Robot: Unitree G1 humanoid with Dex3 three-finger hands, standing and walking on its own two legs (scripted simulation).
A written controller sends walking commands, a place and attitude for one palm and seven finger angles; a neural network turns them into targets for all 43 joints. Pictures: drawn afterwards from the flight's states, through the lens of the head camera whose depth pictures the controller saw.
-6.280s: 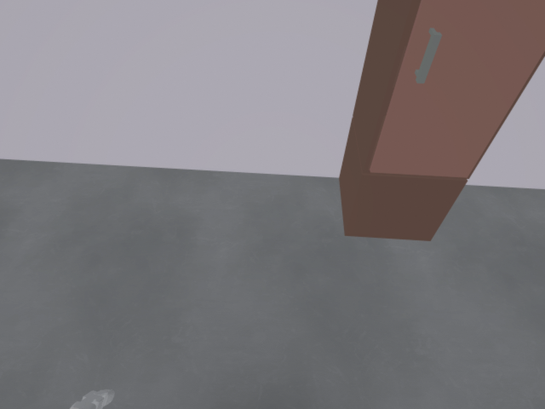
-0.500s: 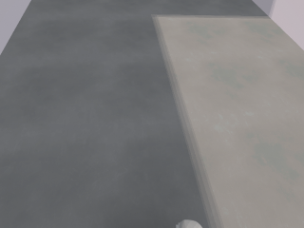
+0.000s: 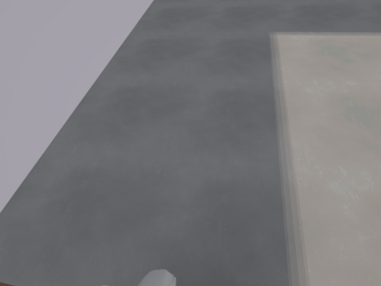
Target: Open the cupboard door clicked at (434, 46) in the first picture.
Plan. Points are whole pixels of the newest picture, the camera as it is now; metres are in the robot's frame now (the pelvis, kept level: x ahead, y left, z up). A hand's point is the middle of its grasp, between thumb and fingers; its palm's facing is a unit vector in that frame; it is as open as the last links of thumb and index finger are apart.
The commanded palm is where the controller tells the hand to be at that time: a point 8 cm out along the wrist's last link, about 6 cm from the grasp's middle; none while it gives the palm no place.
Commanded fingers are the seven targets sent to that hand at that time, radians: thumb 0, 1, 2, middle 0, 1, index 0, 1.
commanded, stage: turn to face it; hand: left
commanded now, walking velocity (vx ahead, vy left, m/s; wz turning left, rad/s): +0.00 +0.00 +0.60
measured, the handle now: out of the picture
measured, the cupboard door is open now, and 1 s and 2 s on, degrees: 0 0 0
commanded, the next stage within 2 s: none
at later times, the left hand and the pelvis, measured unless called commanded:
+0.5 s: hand out of the picture -0.01 +0.28 -0.18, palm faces +0.34 -0.91 -0.25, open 7.4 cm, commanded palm none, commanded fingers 0.00 0.90 0.90 -0.20 -0.30 -0.20 -0.30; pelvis +0.00 +0.05 -0.01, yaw +18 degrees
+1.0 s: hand out of the picture +0.01 +0.22 -0.14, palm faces +0.54 -0.78 -0.30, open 7.4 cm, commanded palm none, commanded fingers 0.00 0.90 0.90 -0.20 -0.30 -0.20 -0.30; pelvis +0.04 +0.00 +0.00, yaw +36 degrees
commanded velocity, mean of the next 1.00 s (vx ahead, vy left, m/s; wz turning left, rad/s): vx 0.00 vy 0.00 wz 0.60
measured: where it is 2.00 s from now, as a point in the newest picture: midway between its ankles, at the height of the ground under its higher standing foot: outside the picture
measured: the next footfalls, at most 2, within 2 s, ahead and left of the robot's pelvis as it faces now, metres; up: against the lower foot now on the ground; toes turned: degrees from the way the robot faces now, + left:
left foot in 0.32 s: -0.01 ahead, +0.15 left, +0.00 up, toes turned +19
right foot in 0.78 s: +0.12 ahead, -0.07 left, +0.00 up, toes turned +24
